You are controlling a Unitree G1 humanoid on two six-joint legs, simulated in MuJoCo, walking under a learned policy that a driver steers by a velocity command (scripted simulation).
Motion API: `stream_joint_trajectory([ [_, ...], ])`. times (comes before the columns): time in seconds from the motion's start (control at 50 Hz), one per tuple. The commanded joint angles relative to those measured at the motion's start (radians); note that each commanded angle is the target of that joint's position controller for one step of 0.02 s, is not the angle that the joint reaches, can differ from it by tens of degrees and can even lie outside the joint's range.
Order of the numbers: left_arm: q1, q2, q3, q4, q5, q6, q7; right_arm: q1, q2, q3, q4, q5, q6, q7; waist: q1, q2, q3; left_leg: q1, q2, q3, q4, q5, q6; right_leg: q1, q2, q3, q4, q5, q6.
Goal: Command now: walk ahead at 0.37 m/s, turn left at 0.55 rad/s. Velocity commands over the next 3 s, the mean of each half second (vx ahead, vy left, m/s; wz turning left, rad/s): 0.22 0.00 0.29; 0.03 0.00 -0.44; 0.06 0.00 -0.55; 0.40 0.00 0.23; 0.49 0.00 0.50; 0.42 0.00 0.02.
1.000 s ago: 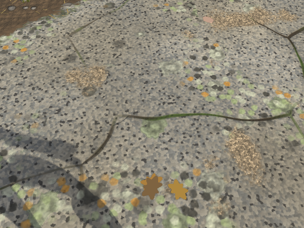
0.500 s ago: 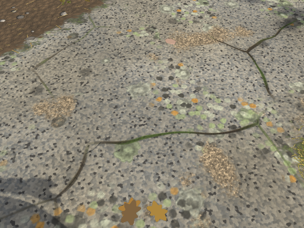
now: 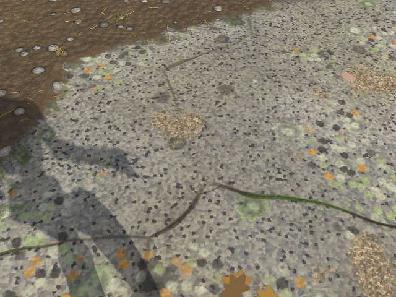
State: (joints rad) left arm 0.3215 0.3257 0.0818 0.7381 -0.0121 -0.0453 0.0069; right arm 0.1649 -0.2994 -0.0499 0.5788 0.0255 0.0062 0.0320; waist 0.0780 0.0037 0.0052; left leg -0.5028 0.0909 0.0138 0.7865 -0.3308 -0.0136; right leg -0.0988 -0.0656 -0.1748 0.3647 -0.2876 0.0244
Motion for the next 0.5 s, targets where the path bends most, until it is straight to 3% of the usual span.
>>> stream_joint_trajectory([
  [0.02,-0.073,0.190,0.050,-0.055,-0.022,-0.011,-0.016,-0.024,-0.080,-0.022,-0.077,0.001,-0.013,0.006,-0.053,-0.105,0.020,0.120,-0.041,0.080,-0.150,0.040,0.037,-0.077,-0.235,0.135,-0.118,-0.082,-0.173],
  [0.04,-0.074,0.178,0.046,-0.051,-0.023,-0.009,-0.018,0.035,-0.097,-0.034,-0.054,-0.002,-0.010,0.003,-0.084,-0.086,0.006,0.229,-0.080,0.113,-0.189,0.046,0.058,-0.124,-0.220,0.097,-0.037,-0.041,-0.152],
  [0.06,-0.060,0.140,0.032,-0.047,-0.012,-0.010,-0.020,0.152,-0.146,-0.064,-0.019,0.003,-0.006,-0.005,-0.138,-0.039,-0.045,0.399,-0.122,0.112,-0.213,0.032,0.090,-0.189,-0.177,0.032,0.151,0.073,-0.120],
  [0.08,-0.085,0.074,0.008,-0.073,0.016,-0.016,-0.020,0.318,-0.236,-0.099,0.011,0.010,-0.005,-0.019,-0.214,0.142,-0.088,0.594,0.005,-0.135,-0.310,-0.002,0.162,-0.384,-0.097,-0.042,0.537,0.000,-0.047],
  [0.1,-0.131,0.012,-0.013,-0.173,0.032,-0.041,-0.013,0.305,-0.373,-0.111,-0.033,-0.003,-0.027,-0.019,-0.163,0.363,-0.133,0.721,0.244,-0.783,-0.521,-0.139,0.364,-0.762,0.093,0.093,0.868,-0.342,0.019],
  [0.12,-0.180,0.111,0.007,-0.172,-0.012,-0.059,-0.015,0.271,-0.275,-0.085,-0.046,-0.012,-0.053,-0.004,-0.191,0.178,-0.122,0.694,0.292,-0.805,-0.587,-0.116,0.396,-0.844,0.053,0.240,0.970,-0.295,0.008],
  [0.14,-0.180,0.131,0.012,-0.167,-0.026,-0.067,-0.019,0.225,-0.215,-0.063,-0.044,-0.018,-0.067,-0.003,-0.151,0.179,-0.059,0.629,0.267,-0.670,-0.552,0.046,0.364,-0.842,0.016,0.246,0.945,-0.206,-0.013],
  [0.16,-0.151,0.136,0.013,-0.140,-0.003,-0.065,-0.015,0.173,-0.176,-0.053,-0.048,-0.015,-0.070,-0.003,-0.114,0.107,-0.029,0.547,0.214,-0.530,-0.507,0.230,0.318,-0.779,-0.021,0.242,0.891,-0.131,-0.015],
  [0.18,-0.143,0.135,0.015,-0.122,0.025,-0.059,-0.011,0.115,-0.161,-0.047,-0.054,-0.014,-0.062,-0.009,-0.085,0.081,-0.020,0.465,0.169,-0.423,-0.488,0.403,0.282,-0.704,-0.040,0.241,0.808,-0.077,-0.005],
  [0.2,-0.134,0.131,0.017,-0.109,0.033,-0.049,-0.013,0.075,-0.157,-0.042,-0.062,-0.022,-0.057,-0.019,-0.061,0.087,-0.023,0.395,0.131,-0.348,-0.492,0.528,0.261,-0.622,-0.039,0.233,0.766,-0.034,0.006],
  [0.24,-0.113,0.091,0.006,-0.079,0.034,-0.031,-0.014,0.052,-0.170,-0.045,-0.052,-0.033,-0.055,-0.039,-0.042,0.071,-0.058,0.363,0.100,-0.252,-0.486,0.742,0.254,-0.549,-0.001,0.197,0.710,0.056,0.035],
  [0.28,-0.127,0.048,-0.013,-0.062,0.027,-0.023,-0.014,0.066,-0.147,-0.036,-0.024,-0.027,-0.052,-0.054,-0.053,0.067,-0.073,0.367,0.069,-0.164,-0.476,0.822,0.227,-0.507,0.013,0.181,0.572,0.145,0.046],
  [0.32,-0.185,0.008,-0.032,-0.064,0.021,-0.024,-0.025,0.086,-0.124,-0.026,0.011,-0.022,-0.046,-0.064,-0.081,0.090,-0.077,0.372,0.041,-0.101,-0.473,0.812,0.189,-0.444,0.021,0.170,0.399,0.265,0.040],
  [0.36,-0.237,0.008,-0.036,-0.067,0.011,-0.029,-0.042,0.117,-0.132,-0.026,0.043,-0.028,-0.042,-0.068,-0.113,0.099,-0.074,0.391,0.056,-0.093,-0.480,0.776,0.174,-0.398,0.028,0.165,0.298,0.353,0.027],
  [0.42,-0.259,0.037,-0.026,-0.076,0.006,-0.034,-0.057,0.115,-0.139,-0.027,0.076,-0.037,-0.045,-0.059,-0.118,0.092,-0.044,0.424,0.098,-0.106,-0.458,0.748,0.187,-0.381,0.034,0.178,0.241,0.310,-0.015],
  [0.48,-0.222,0.080,-0.005,-0.087,0.016,-0.036,-0.063,0.079,-0.154,-0.036,0.084,-0.021,-0.032,-0.065,-0.085,0.090,-0.033,0.471,0.104,-0.103,-0.326,0.821,0.178,-0.357,0.071,0.154,0.172,0.199,-0.065],
  [0.5,-0.165,0.100,0.007,-0.077,0.019,-0.037,-0.061,0.076,-0.153,-0.037,0.083,-0.016,-0.025,-0.071,-0.055,0.069,-0.060,0.463,0.069,-0.081,-0.226,0.855,0.149,-0.268,0.091,0.147,0.098,0.289,-0.090],
])
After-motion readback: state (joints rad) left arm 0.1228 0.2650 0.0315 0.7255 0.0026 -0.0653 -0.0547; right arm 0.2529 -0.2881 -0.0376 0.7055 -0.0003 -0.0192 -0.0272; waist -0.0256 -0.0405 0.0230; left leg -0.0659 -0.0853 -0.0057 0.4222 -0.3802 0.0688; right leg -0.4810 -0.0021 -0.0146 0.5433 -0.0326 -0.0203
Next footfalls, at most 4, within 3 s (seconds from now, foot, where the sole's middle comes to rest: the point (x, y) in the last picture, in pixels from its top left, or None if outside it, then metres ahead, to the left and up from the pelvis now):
0.08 left None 0.10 0.14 -0.78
0.50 right None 0.35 -0.02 -0.78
0.88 left None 0.31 0.22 -0.78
1.32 right None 0.22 -0.02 -0.78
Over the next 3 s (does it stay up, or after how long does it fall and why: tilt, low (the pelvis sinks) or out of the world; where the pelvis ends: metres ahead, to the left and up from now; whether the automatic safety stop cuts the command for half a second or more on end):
stays up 0.97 0.06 0.00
